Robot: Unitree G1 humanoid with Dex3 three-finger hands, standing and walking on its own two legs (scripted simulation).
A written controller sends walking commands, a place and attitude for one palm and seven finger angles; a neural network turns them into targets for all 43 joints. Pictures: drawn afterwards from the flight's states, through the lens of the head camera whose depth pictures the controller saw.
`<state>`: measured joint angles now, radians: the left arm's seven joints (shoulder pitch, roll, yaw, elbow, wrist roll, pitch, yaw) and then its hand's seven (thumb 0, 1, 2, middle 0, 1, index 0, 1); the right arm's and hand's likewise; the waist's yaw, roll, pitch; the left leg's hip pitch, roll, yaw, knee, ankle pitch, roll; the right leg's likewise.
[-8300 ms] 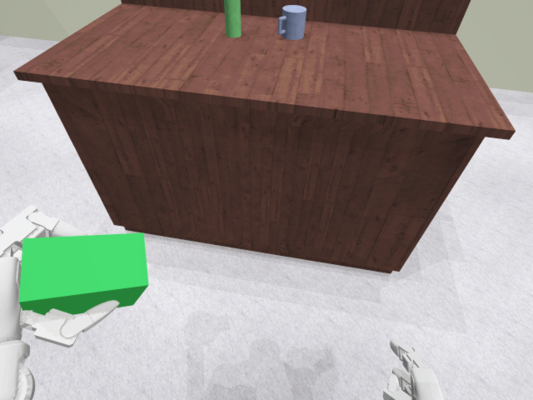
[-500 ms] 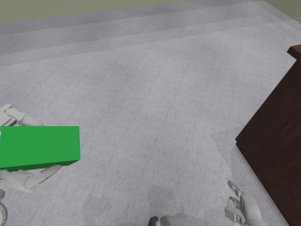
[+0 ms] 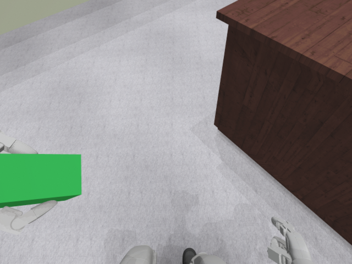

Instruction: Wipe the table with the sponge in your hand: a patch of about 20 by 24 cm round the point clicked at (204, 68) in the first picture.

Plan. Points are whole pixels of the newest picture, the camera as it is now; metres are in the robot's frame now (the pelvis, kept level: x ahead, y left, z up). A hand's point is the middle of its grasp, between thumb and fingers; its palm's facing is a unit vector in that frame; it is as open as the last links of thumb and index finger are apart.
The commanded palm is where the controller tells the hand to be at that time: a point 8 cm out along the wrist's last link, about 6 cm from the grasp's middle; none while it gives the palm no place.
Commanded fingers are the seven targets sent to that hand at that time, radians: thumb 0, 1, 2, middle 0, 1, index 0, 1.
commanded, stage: turn to face it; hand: left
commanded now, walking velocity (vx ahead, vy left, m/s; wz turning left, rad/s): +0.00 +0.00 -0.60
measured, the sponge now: (46, 180) +0.23 +0.21 +0.16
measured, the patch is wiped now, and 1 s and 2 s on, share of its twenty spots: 0.00 0.00 0.00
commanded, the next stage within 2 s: none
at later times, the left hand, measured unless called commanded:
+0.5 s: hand (102, 196) +0.20 +0.11 +0.16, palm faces +0.20 -0.82 -0.54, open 10.3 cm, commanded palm +0.17 +0.16 +0.18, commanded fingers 0.00 0.10 1.30 -1.20 -1.60 -1.20 -1.60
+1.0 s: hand (181, 223) +0.17 +0.00 +0.17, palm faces -0.10 -0.88 -0.47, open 10.3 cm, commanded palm +0.15 +0.05 +0.18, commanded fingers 0.00 0.10 1.30 -1.20 -1.60 -1.20 -1.60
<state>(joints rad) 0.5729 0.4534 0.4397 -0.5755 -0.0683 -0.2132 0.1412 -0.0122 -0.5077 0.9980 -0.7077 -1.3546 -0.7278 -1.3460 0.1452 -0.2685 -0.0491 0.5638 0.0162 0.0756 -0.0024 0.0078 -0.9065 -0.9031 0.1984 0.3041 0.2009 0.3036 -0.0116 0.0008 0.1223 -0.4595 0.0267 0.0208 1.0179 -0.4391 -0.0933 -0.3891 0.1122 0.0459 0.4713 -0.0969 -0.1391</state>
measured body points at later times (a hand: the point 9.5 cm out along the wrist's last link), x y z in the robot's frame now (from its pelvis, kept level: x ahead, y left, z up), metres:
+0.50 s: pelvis -0.07 -0.07 -0.03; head -0.03 -0.11 +0.42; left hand +0.19 +0.15 +0.19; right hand +0.05 -0.30 -0.14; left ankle -0.06 +0.14 -0.73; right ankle -0.04 -0.17 -0.74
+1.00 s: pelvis -0.14 -0.09 -0.01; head -0.12 -0.11 +0.44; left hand +0.17 +0.04 +0.19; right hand -0.11 -0.40 -0.09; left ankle -0.06 +0.05 -0.73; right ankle -0.09 -0.16 -0.71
